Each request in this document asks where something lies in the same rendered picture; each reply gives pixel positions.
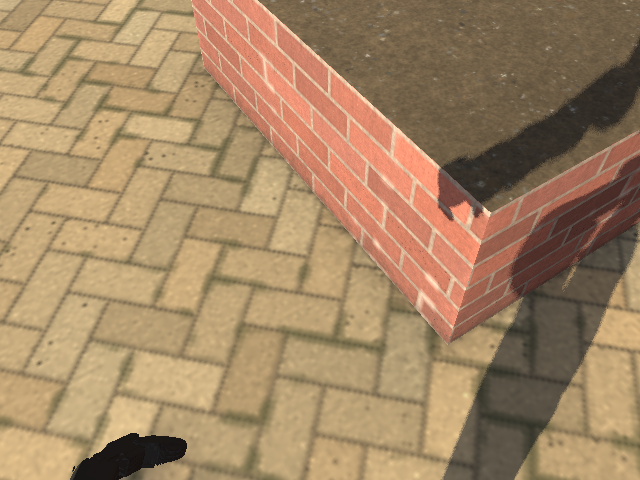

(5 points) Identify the robot left hand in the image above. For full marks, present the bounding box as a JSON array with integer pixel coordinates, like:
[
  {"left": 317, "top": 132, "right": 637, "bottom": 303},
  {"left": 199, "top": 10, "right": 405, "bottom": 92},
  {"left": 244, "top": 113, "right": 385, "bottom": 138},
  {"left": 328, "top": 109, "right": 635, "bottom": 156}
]
[{"left": 70, "top": 433, "right": 187, "bottom": 480}]

